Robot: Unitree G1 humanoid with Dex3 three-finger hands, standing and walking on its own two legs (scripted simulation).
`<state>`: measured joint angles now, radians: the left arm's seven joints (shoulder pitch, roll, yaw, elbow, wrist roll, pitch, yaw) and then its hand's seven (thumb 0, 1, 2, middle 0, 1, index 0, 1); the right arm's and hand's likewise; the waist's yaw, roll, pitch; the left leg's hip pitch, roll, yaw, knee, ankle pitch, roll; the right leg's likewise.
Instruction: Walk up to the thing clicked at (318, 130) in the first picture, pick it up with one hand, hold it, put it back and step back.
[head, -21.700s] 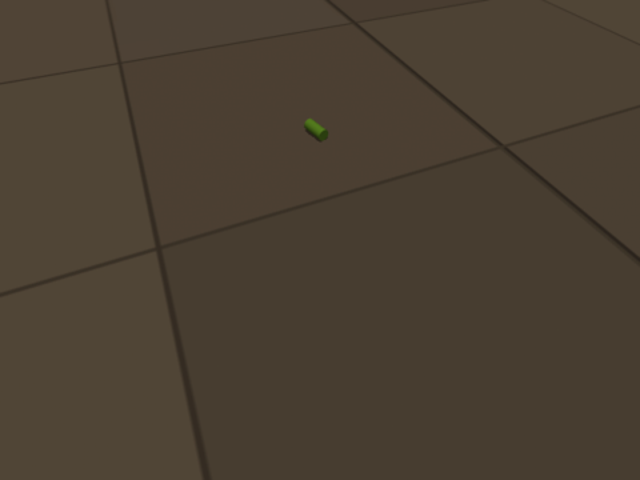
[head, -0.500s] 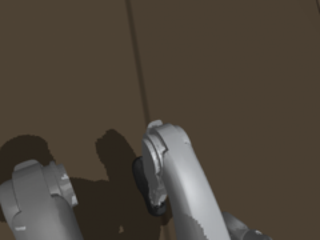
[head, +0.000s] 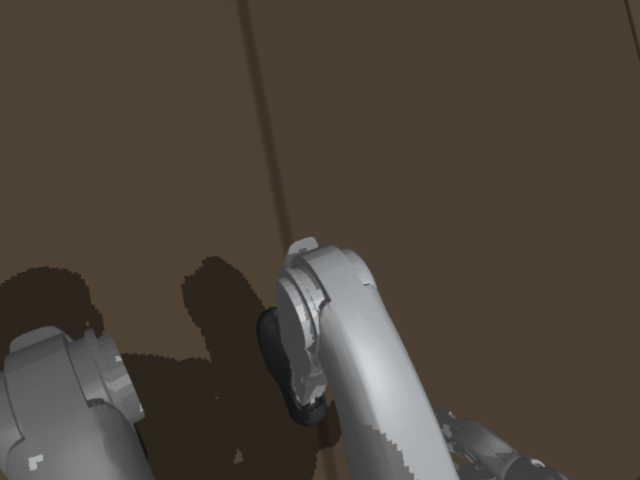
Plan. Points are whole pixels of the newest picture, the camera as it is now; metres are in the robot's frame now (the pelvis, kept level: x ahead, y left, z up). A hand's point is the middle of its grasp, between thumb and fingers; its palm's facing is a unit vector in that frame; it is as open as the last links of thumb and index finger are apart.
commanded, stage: settle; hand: left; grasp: from above
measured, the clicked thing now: out of the picture +0.44 +0.31 -0.27
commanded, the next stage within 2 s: lift in 1.00 s
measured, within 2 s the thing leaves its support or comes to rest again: leaves its support in 0.44 s
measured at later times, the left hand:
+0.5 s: hand out of the picture +0.43 +0.32 -0.24, palm faces -0.39 -0.15 -0.91, open 8.9 cm
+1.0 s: hand out of the picture +0.41 +0.32 -0.14, palm faces -0.49 -0.12 -0.87, open 8.9 cm
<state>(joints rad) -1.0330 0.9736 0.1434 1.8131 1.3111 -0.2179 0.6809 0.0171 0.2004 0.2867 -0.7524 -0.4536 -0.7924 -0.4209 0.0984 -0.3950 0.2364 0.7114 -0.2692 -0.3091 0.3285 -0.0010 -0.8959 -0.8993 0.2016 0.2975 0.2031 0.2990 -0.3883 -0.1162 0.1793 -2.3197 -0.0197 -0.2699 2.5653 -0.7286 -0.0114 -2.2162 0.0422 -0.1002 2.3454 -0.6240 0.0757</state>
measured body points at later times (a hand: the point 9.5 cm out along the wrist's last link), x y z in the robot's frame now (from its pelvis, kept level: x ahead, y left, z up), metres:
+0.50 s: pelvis +0.01 +0.00 +0.01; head +0.27 +0.13 +0.35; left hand +0.45 +0.32 -0.18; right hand +0.07 -0.26 -0.05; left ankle +0.06 +0.12 -0.27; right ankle +0.13 -0.14 -0.27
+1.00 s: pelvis +0.00 -0.01 +0.03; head +0.23 +0.08 +0.41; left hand +0.43 +0.32 -0.10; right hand +0.11 -0.27 -0.07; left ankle +0.06 +0.12 -0.27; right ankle +0.13 -0.14 -0.27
